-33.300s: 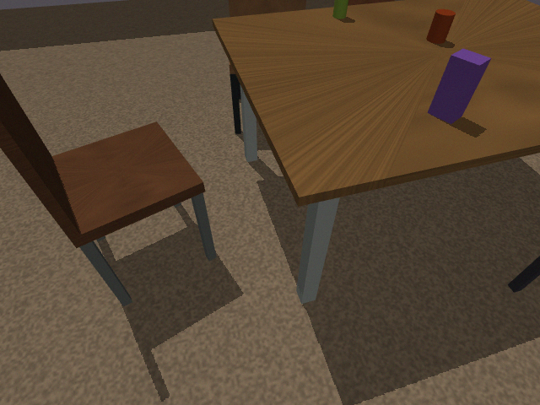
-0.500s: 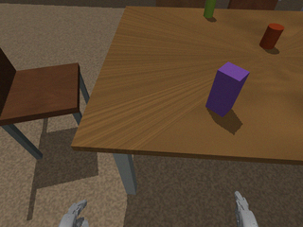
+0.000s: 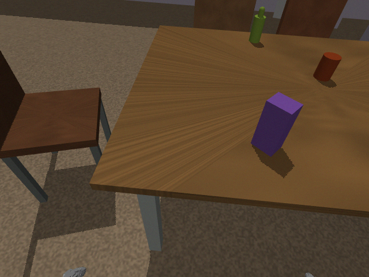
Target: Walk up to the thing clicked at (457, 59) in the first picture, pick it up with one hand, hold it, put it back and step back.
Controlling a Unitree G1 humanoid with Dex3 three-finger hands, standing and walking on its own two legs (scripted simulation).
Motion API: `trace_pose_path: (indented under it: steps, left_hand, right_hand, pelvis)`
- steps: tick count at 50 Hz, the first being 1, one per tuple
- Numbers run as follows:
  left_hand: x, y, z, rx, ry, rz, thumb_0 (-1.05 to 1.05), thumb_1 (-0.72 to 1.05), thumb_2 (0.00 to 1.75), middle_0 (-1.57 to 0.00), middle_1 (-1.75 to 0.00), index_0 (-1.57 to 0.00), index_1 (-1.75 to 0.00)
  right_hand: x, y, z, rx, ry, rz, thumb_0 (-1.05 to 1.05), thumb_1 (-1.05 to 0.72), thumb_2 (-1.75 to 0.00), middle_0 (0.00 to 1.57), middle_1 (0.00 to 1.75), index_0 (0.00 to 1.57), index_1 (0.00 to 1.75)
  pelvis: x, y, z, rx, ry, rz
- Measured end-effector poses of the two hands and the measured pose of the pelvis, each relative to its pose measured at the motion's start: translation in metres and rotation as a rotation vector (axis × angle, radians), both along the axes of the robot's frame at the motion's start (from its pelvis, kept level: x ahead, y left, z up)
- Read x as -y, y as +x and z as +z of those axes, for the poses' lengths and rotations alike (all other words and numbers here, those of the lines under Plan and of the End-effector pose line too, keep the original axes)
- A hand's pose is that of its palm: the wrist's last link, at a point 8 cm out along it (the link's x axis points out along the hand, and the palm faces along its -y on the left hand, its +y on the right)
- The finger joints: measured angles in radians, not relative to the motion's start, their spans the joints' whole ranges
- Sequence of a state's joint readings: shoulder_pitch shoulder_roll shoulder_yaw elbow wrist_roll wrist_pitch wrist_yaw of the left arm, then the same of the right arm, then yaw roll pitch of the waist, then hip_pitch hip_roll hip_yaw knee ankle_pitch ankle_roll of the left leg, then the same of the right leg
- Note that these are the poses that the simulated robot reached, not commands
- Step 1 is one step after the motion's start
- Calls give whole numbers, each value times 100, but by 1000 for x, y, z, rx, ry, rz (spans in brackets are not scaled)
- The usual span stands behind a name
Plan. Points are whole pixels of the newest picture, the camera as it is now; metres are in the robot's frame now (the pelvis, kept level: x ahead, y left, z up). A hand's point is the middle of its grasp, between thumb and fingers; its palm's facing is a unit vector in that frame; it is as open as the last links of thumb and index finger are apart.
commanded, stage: home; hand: right
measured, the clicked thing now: (274, 125) +0.54 -0.23 +0.04
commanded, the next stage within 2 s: stand in 1.58 s
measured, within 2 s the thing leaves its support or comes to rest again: neither
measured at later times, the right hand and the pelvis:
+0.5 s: hand out of the picture +0.03 -0.26 -0.14, palm faces -0.05 +0.93 -0.36, open 17.5 cm; pelvis -0.02 +0.00 +0.01, yaw -1 degrees
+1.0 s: hand out of the picture +0.04 -0.26 -0.14, palm faces -0.04 +0.93 -0.36, open 17.3 cm; pelvis -0.02 +0.00 +0.01, yaw +0 degrees
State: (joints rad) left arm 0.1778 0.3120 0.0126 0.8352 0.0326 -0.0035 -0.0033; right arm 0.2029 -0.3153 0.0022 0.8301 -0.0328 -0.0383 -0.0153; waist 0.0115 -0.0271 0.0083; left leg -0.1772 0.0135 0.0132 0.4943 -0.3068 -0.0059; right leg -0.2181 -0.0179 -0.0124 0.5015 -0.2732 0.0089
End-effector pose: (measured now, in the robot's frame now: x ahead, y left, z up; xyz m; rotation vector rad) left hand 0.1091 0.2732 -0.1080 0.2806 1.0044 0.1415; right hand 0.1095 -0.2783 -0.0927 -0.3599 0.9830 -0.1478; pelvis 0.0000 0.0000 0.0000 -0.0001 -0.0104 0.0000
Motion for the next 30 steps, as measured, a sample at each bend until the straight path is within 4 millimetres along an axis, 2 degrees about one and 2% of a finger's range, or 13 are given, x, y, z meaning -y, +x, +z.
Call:
trace_pose_path:
  steps: [6,13,19,30]
  left_hand:
    - [-18,-30,-6,-120,33,19,0,90,90,-20,-31,-20,-31]
    - [-21,-58,-9,-215,40,30,0,90,90,-20,-30,-20,-31]
    - [-18,-70,-9,-241,36,36,0,90,90,-20,-30,-20,-31]
    - [-16,-81,-8,-252,35,50,0,90,90,-20,-30,-20,-31]
  right_hand:
    - [28,-39,0,-123,-53,-59,0,58,-2,5,5,5,4]
    - [35,-70,-4,-216,-56,-92,0,57,-2,5,5,5,4]
    - [29,-81,-9,-243,-31,-94,0,57,-3,5,5,5,4]
    - [22,-84,-15,-246,0,-87,0,54,-4,6,5,6,5]
  pelvis:
    - [1,-4,4,18,0,-3]
    - [2,-11,7,31,1,-8]
    - [4,-17,9,39,1,-10]
    - [4,-24,10,37,0,-10]
